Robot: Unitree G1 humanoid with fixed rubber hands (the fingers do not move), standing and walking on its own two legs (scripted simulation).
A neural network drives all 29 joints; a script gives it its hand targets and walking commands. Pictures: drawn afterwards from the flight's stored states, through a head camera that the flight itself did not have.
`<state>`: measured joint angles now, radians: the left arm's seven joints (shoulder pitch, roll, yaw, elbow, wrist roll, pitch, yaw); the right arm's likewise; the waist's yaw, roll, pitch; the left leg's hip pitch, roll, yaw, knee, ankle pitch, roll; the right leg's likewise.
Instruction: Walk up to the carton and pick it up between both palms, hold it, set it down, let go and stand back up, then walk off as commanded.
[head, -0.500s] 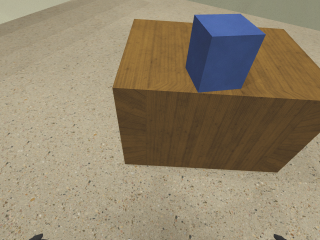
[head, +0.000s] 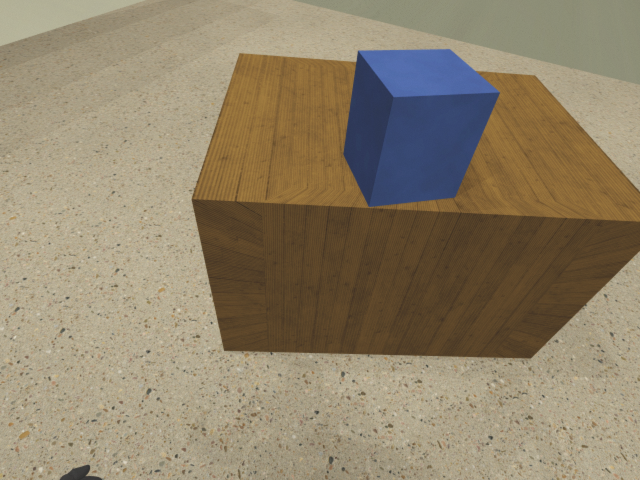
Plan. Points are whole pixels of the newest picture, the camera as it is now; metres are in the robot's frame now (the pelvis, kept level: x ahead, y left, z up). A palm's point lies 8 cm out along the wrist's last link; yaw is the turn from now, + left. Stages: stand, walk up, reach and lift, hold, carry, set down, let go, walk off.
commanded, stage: walk up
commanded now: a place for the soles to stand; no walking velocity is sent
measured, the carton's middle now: (409, 128) +0.81 -0.17 +0.04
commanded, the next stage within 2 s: none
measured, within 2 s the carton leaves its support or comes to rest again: neither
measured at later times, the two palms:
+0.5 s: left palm (129, 452) +0.19 +0.24 -0.07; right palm (627, 452) +0.21 -0.42 -0.08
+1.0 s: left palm (211, 350) +0.34 +0.17 -0.10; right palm out of the picture +0.25 -0.48 -0.08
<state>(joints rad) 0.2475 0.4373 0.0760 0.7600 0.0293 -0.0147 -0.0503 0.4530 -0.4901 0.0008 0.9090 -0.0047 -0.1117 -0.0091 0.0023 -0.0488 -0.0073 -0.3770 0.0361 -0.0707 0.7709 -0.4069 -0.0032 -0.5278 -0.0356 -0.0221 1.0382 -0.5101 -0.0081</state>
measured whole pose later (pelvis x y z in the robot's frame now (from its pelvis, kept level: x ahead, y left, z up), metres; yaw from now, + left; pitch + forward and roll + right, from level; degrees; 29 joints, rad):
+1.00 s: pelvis +0.24 -0.14 +0.00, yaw -2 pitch -1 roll +2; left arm 0.25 0.43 0.08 0.76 0.03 -0.03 -0.06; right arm 0.36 -0.49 0.00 0.89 0.00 -0.10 -0.02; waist 0.01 -0.07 0.08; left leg -0.33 0.09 -0.01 0.80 -0.41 0.00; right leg -0.44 -0.06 -0.03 0.77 -0.31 -0.04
